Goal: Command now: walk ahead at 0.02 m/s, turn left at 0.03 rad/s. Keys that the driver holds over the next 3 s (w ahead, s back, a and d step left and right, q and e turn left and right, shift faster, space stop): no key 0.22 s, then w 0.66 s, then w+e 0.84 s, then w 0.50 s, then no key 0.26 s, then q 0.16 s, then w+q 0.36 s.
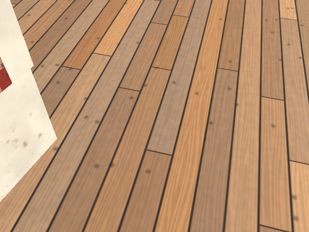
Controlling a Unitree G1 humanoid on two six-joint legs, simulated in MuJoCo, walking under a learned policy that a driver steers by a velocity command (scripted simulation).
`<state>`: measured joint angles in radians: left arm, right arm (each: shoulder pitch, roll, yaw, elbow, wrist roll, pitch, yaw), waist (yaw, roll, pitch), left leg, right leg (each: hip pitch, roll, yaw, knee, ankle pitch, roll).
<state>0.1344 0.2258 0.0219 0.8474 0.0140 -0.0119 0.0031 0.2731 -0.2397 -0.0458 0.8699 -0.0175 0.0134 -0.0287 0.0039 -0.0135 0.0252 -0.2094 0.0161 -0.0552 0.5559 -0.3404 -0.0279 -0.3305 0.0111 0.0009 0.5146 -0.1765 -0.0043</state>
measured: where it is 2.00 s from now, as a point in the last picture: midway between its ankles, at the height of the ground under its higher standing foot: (177, 158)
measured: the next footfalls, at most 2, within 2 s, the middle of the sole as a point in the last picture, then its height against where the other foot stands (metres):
left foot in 0.92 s outside the picture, level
right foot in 1.48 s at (188, 185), level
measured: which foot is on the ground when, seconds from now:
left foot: down 0.00-0.46, up 0.48-0.90, down 0.92-1.00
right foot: down 0.00-0.94, up 0.96-1.00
